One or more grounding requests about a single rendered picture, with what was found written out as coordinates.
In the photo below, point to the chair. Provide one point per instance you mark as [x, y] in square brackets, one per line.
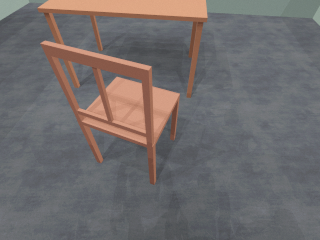
[133, 111]

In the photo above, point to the table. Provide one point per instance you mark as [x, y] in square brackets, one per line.
[176, 10]

